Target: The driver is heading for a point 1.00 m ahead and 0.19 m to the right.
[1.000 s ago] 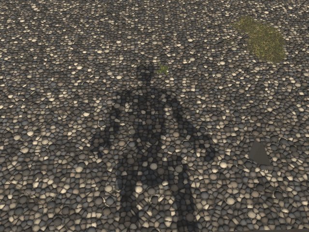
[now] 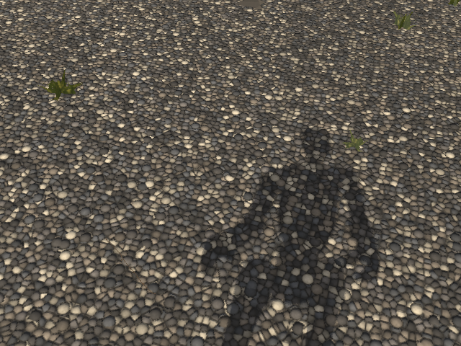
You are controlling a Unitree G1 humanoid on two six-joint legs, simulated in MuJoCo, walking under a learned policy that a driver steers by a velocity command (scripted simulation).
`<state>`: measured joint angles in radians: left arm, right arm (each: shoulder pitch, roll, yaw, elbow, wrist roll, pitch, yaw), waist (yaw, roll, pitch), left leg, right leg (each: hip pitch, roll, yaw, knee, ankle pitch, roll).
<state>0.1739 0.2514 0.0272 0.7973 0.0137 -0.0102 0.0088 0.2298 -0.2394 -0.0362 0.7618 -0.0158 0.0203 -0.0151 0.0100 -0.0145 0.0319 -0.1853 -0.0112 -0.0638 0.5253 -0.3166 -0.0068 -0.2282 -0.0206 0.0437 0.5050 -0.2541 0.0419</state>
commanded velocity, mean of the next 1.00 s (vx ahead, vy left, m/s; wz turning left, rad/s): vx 0.28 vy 0.00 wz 0.01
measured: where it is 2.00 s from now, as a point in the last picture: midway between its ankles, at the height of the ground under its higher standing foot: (247, 245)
